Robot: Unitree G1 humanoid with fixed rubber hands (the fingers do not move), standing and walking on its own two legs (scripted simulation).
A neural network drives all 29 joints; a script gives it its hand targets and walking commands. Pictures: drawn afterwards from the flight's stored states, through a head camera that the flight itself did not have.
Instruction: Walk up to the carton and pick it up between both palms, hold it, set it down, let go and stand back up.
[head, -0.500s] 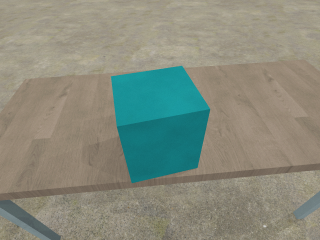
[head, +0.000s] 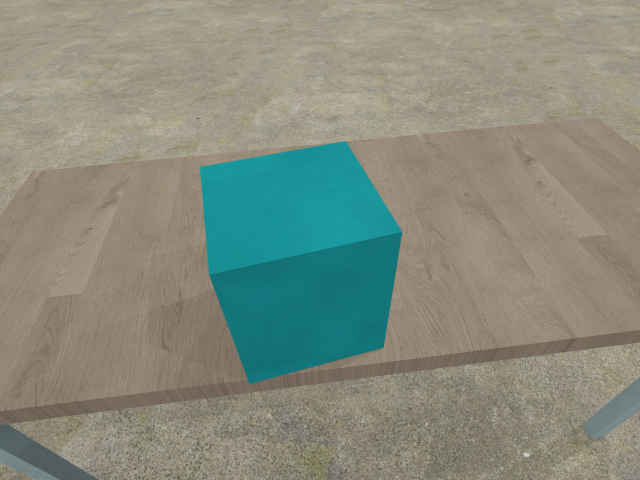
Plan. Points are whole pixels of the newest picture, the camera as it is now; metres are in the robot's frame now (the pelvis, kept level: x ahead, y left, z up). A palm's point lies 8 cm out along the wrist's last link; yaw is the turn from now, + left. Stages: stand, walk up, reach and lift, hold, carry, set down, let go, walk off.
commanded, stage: stand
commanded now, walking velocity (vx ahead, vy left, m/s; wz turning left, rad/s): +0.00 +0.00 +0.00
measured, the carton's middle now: (297, 263) +0.41 +0.07 +0.05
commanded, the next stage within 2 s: none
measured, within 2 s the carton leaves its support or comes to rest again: neither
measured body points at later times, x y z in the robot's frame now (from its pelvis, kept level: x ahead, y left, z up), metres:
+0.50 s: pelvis +0.00 +0.00 +0.00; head +0.01 +0.00 +0.45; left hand +0.06 +0.26 -0.13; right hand +0.04 -0.27 -0.13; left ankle +0.02 +0.11 -0.74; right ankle +0.01 -0.13 -0.74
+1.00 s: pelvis +0.01 +0.00 +0.00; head +0.01 +0.00 +0.45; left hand +0.07 +0.26 -0.13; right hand +0.05 -0.26 -0.13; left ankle +0.02 +0.11 -0.74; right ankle +0.01 -0.13 -0.74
